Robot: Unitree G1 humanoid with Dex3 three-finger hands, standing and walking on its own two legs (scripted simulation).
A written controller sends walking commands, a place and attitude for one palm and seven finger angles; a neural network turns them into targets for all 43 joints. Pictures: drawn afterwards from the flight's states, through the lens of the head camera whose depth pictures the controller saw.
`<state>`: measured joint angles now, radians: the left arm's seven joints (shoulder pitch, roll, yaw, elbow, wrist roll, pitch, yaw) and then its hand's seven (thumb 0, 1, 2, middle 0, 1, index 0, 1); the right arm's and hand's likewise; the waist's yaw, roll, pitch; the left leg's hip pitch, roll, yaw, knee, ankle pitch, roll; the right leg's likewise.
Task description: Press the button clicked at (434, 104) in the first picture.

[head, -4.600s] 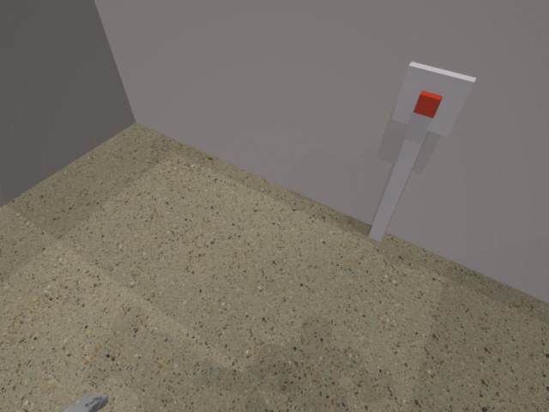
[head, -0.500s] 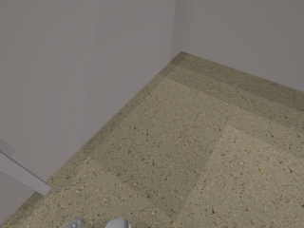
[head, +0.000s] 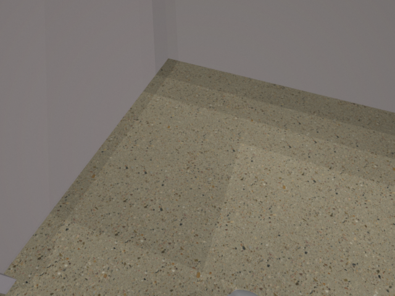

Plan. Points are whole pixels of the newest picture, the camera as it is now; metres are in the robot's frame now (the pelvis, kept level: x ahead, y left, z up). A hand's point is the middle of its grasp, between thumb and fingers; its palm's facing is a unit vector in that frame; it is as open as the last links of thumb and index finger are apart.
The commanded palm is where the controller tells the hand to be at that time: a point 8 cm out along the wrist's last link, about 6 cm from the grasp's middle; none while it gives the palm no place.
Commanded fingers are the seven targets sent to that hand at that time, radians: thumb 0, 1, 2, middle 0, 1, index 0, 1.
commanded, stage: walk to a spot facing it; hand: left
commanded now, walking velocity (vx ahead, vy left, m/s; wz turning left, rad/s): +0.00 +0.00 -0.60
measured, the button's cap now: out of the picture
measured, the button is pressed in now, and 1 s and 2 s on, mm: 0 0 0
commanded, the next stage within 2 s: turn to face it in 0.40 s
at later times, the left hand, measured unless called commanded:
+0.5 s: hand out of the picture +0.12 +0.13 -0.17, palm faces -0.18 -0.96 -0.19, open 7.4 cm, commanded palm none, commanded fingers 0.00 0.90 0.90 -0.20 -0.30 -0.20 -0.30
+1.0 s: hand (149, 220) +0.31 +0.15 -0.17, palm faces -0.08 -0.98 -0.20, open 7.4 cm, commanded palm none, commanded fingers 0.00 0.90 0.90 -0.20 -0.30 -0.20 -0.30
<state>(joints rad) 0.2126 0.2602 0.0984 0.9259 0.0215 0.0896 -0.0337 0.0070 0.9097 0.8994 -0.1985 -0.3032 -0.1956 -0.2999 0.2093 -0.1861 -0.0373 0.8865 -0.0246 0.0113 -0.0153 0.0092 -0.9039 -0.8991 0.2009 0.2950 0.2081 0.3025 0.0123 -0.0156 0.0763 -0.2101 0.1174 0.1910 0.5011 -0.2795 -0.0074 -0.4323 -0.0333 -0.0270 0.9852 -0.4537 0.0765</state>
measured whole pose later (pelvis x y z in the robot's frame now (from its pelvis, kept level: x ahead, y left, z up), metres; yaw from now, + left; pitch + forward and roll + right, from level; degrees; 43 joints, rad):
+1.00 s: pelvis +0.18 -0.02 +0.00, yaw -5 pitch +1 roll -1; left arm 0.12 0.19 0.07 0.95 0.02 0.04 0.02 0.00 0.91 0.90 -0.20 -0.30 -0.20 -0.30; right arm 0.27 -0.17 -0.06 1.00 -0.02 0.02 0.00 0.01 -0.92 -0.90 0.20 0.29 0.21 0.30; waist -0.04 -0.01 0.04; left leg -0.30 -0.06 0.00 0.45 -0.17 0.09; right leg -0.46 -0.06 0.00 0.95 -0.38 0.08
